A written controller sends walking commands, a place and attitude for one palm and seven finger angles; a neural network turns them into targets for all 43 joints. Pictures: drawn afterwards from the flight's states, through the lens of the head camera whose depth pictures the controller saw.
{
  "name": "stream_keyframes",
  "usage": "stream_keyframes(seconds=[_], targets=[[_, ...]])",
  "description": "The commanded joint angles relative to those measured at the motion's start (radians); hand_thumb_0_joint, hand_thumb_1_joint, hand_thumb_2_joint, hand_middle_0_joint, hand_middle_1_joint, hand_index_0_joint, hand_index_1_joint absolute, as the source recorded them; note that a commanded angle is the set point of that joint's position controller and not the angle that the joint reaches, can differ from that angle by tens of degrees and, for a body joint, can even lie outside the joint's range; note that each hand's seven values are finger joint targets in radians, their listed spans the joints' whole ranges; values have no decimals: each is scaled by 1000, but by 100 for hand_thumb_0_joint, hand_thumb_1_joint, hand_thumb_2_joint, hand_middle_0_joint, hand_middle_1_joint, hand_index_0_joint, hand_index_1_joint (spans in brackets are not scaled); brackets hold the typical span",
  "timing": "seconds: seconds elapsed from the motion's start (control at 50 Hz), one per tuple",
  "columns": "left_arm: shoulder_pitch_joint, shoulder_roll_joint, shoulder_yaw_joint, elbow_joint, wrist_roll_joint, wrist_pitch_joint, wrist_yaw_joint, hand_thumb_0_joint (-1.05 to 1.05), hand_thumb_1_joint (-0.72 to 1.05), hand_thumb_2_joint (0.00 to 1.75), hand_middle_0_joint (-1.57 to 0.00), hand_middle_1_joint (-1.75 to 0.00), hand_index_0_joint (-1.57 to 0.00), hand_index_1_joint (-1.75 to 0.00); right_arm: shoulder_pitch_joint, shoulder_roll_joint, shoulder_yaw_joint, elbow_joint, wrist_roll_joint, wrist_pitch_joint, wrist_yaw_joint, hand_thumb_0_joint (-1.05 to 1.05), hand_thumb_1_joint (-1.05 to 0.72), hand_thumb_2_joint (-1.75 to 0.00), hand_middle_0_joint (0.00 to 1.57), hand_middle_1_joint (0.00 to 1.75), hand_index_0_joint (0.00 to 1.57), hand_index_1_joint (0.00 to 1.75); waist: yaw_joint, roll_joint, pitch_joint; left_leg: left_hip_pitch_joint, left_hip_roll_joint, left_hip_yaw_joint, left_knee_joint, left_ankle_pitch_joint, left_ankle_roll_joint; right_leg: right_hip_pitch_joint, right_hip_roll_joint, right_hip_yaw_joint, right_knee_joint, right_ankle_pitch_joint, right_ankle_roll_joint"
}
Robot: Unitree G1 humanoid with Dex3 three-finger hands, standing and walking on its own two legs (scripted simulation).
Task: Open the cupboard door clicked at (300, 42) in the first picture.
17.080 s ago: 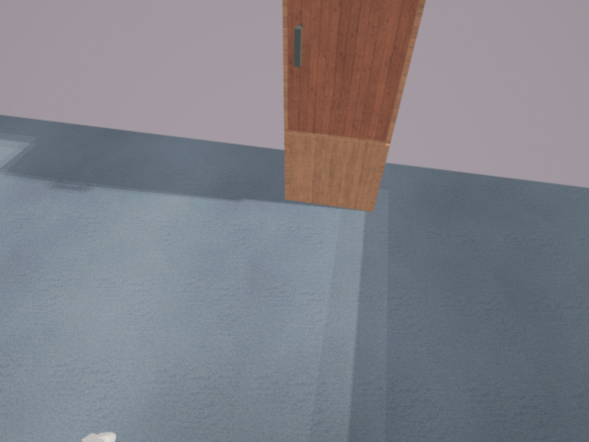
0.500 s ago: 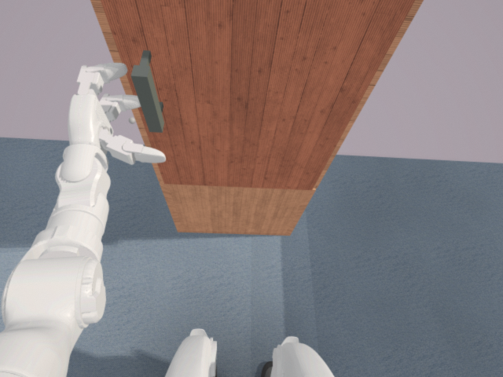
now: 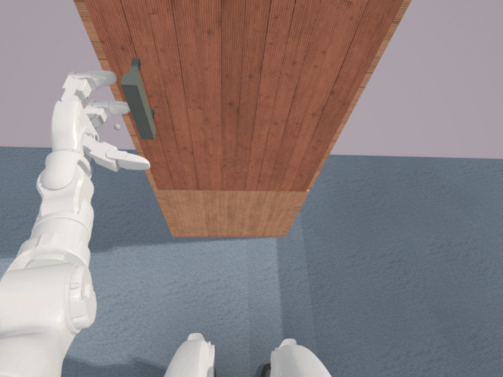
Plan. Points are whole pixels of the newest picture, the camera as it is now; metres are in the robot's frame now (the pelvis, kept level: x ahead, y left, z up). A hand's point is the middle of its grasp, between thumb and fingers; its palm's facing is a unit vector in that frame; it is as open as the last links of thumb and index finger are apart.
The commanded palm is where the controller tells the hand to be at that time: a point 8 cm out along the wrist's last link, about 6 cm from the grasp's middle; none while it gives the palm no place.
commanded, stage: move the hooked fingers beside the handle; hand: left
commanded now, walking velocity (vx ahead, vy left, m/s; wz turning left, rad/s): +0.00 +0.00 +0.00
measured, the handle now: (142, 100) +0.53 +0.17 +0.08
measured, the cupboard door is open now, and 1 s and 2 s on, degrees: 0 0 0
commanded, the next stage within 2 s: slide the fingers in behind the handle in 1.76 s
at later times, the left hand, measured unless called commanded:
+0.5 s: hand (117, 126) +0.48 +0.20 +0.07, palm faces +0.02 -1.00 -0.01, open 14.1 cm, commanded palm +0.46 +0.25 +0.07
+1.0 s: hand (95, 127) +0.47 +0.24 +0.07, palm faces +0.01 -1.00 -0.01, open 14.0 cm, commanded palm +0.46 +0.28 +0.07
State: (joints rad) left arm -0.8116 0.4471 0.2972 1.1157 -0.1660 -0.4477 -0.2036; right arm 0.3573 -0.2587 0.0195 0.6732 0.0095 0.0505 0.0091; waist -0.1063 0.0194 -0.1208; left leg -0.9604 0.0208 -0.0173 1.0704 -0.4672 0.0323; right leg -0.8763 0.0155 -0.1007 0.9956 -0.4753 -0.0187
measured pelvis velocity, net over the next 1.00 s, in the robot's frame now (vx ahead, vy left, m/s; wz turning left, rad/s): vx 0.00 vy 0.00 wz -0.03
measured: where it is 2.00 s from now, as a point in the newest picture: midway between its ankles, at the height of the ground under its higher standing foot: outside the picture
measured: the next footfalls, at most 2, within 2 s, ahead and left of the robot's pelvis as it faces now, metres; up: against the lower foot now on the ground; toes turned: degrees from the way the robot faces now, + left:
none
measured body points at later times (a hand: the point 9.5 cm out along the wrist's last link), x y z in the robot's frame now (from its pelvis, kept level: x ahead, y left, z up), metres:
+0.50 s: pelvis +0.01 +0.00 +0.00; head +0.11 +0.02 +0.44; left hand +0.47 +0.26 +0.08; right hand +0.04 -0.27 -0.11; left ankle +0.02 +0.09 -0.67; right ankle +0.00 -0.12 -0.67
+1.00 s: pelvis +0.00 +0.00 +0.00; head +0.12 +0.02 +0.43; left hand +0.47 +0.29 +0.08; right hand +0.02 -0.28 -0.10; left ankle +0.02 +0.09 -0.67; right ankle +0.00 -0.12 -0.67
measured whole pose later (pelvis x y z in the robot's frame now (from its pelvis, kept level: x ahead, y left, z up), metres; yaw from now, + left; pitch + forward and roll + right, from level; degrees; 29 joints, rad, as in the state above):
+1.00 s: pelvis +0.00 +0.00 +0.00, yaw -2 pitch +20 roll -4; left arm -0.78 0.59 0.45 1.14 -0.16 -0.41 -0.39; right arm 0.36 -0.28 0.04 0.62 0.03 0.08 -0.04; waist -0.14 0.01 -0.11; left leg -0.95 0.05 0.00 1.07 -0.47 0.03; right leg -0.88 0.04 -0.08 0.99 -0.46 -0.02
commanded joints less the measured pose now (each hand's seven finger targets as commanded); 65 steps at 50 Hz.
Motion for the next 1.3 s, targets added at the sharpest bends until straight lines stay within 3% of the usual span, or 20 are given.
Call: stream_keyframes(seconds=[0.0, 0.02, 0.06, 0.1, 0.2, 0.3, 0.44, 0.56, 0.62, 0.66, 0.72, 0.76, 0.78, 0.88, 0.94, 0.98, 1.06, 1.14, 1.22, 1.28], targets=[[-453, 113, -39, -242, 15, -62, -63, 0, -50, 30, -30, -120, -30, -120, 136, -179, -60, -69, -2, -11, -16, 0, -90, -90, 20, 30, 20, 30, -64, 148, -431, 496, -1, -71, -117, 413, -7, 31, 46, 48, -117, 302, -17], [-447, 150, -10, -265, 16, -66, -65, 0, -50, 30, -30, -120, -30, -120, 138, -184, -62, -68, -3, -8, -17, 0, -90, -90, 20, 30, 20, 30, -52, 148, -466, 519, 4, -76, -119, 442, -13, 40, 45, 46, -110, 315, -17], [-423, 113, -35, -272, 8, -65, -72, 0, -50, 30, -30, -120, -30, -120, 127, -175, -61, -78, 0, -6, -15, 0, -90, -90, 20, 30, 20, 30, -53, 158, -454, 525, 4, -70, -120, 452, -14, 42, 47, 46, -116, 322, -14], [-405, 164, 12, -263, 3, -65, -71, 0, -50, 30, -30, -120, -30, -120, 134, -181, -61, -78, 1, -2, -21, 0, -90, -90, 20, 30, 20, 30, -50, 112, -433, 494, 4, -68, -120, 447, -8, 64, 49, 47, -115, 331, -14], [-383, 219, 54, -280, 3, -68, -75, 0, -50, 30, -30, -120, -30, -120, 128, -182, -58, -92, 4, 3, -27, 0, -90, -90, 20, 30, 20, 30, -31, 133, -436, 474, 1, -59, -126, 442, -8, 97, 47, 56, -113, 343, -13], [-346, 216, 59, -267, -5, -60, -84, 0, -50, 30, -30, -120, -30, -120, 124, -180, -56, -100, 6, 8, -31, 0, -90, -90, 20, 30, 20, 30, -35, 113, -429, 471, 3, -54, -124, 461, -6, 104, 48, 55, -112, 363, -9], [-311, 339, 158, -242, 5, -48, -82, 0, -50, 30, -30, -120, -30, -120, 121, -183, -48, -119, 7, 14, -41, 0, -90, -90, 20, 30, 20, 30, -9, 100, -432, 400, -1, -35, -129, 430, -3, 174, 42, 73, -111, 384, -3], [-293, 325, 144, -233, -11, -42, -120, 0, -50, 30, -30, -120, -30, -120, 119, -184, -49, -129, 12, 14, -45, 0, -90, -90, 20, 30, 20, 30, -17, 93, -426, 382, -2, -23, -126, 409, 0, 184, 43, 79, -119, 387, 1], [-287, 385, 184, -210, -16, -32, -137, 0, -50, 30, -30, -120, -30, -120, 124, -194, -50, -126, 15, 15, -53, 0, -90, -90, 20, 30, 20, 30, -19, 77, -414, 348, -1, -19, -126, 388, 6, 201, 42, 87, -124, 387, 3], [-313, 345, 147, -212, -19, -27, -152, 0, -50, 30, -30, -120, -30, -120, 122, -189, -49, -126, 17, 14, -54, 0, -90, -90, 20, 30, 20, 30, -32, 81, -394, 346, -2, -18, -126, 360, 7, 177, 43, 86, -131, 361, 5], [-334, 423, 198, -229, -22, -38, -162, 0, -50, 30, -30, -120, -30, -120, 129, -200, -49, -120, 14, 11, -60, 0, -90, -90, 20, 30, 20, 30, -21, 95, -430, 352, -1, -25, -123, 368, 7, 192, 42, 91, -123, 362, 1], [-316, 369, 157, -216, -25, -34, -175, 0, -50, 30, -30, -120, -30, -120, 124, -192, -48, -121, 17, 8, -59, 0, -90, -90, 20, 30, 20, 30, -31, 118, -418, 366, -1, -20, -120, 369, 6, 167, 42, 88, -129, 356, 2], [-322, 407, 180, -212, -22, -33, -176, 0, -50, 30, -30, -120, -30, -120, 126, -199, -48, -116, 15, 8, -60, 0, -90, -90, 20, 30, 20, 30, -25, 121, -407, 358, 1, -26, -122, 359, 4, 161, 42, 86, -127, 340, 0], [-367, 398, 156, -184, -17, -19, -179, 0, -50, 30, -30, -120, -30, -120, 133, -207, -46, -109, 15, 6, -65, 0, -90, -90, 20, 30, 20, 30, -42, 130, -383, 378, 5, -41, -127, 331, 2, 96, 44, 77, -131, 280, -2], [-356, 461, 207, -172, -16, -17, -178, 0, -50, 30, -30, -120, -30, -120, 138, -212, -46, -112, 12, 3, -68, 0, -90, -90, 20, 30, 20, 30, -32, 112, -416, 356, 5, -38, -117, 343, 4, 127, 43, 82, -123, 299, 0], [-391, 439, 175, -172, -10, -13, -183, 0, -50, 30, -30, -120, -30, -120, 136, -209, -42, -113, 14, 3, -67, 0, -90, -90, 20, 30, 20, 30, -45, 121, -395, 347, 4, -37, -119, 325, 5, 114, 43, 81, -125, 286, 1], [-370, 418, 169, -209, -13, -22, -183, 0, -50, 30, -30, -120, -30, -120, 141, -206, -44, -117, 9, 1, -63, 0, -90, -90, 20, 30, 20, 30, -33, 167, -445, 421, 9, -44, -117, 394, -4, 95, 46, 70, -115, 311, -3], [-355, 386, 154, -215, -19, -11, -180, 0, -50, 30, -30, -120, -30, -120, 149, -208, -48, -117, 9, 6, -58, 0, -90, -90, 20, 30, 20, 30, -34, 157, -447, 452, 14, -54, -122, 428, -7, 73, 49, 58, -115, 314, -4], [-312, 418, 193, -227, -19, -7, -168, 0, -50, 30, -30, -120, -30, -120, 153, -206, -49, -122, 8, 12, -55, 0, -90, -90, 20, 30, 20, 30, -18, 136, -459, 441, 12, -45, -121, 469, -6, 115, 51, 61, -111, 363, -3], [-310, 416, 192, -219, -14, -6, -161, 0, -50, 30, -30, -120, -30, -120, 149, -204, -49, -127, 9, 16, -54, 0, -90, -90, 20, 30, 20, 30, -25, 119, -412, 404, 10, -37, -129, 417, -2, 120, 50, 64, -124, 340, 0]])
